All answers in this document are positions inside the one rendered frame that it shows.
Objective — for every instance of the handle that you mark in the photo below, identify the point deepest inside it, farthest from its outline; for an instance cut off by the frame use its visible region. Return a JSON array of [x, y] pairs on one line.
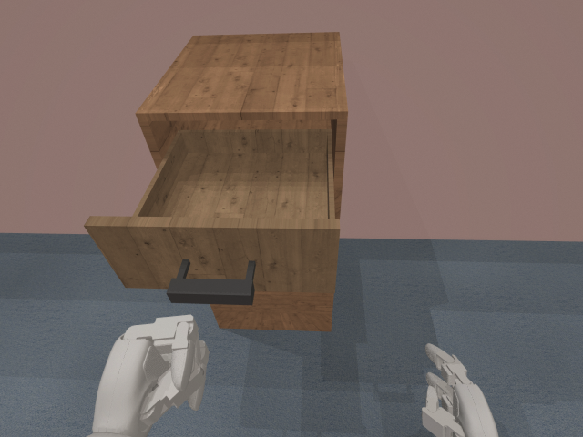
[[211, 291]]

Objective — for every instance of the right robot hand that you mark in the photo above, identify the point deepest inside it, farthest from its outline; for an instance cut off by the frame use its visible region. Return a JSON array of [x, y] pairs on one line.
[[465, 412]]

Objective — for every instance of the cabinet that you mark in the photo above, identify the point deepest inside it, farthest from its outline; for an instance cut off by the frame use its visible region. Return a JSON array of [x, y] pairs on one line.
[[256, 81]]

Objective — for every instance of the drawer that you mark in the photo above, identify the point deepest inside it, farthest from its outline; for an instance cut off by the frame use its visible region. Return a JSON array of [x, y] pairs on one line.
[[222, 198]]

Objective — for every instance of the left robot hand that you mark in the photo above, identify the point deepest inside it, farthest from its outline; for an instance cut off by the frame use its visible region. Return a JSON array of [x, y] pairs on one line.
[[167, 353]]

